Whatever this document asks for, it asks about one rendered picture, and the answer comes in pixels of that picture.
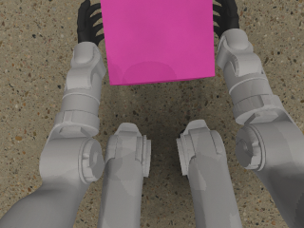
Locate right robot forearm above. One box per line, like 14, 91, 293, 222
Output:
216, 28, 304, 137

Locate right robot upper arm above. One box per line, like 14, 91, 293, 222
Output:
235, 121, 304, 228

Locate left robot thigh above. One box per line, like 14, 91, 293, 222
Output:
97, 130, 151, 228

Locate left robot forearm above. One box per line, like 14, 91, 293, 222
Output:
39, 41, 106, 177

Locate right robot hand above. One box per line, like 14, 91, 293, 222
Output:
212, 0, 239, 39

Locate carton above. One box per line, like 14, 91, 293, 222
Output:
100, 0, 216, 86

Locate left robot hand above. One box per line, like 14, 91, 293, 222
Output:
77, 0, 105, 46

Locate left robot shin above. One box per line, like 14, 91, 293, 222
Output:
104, 123, 142, 169

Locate left robot upper arm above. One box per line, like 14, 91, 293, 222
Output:
0, 137, 105, 228

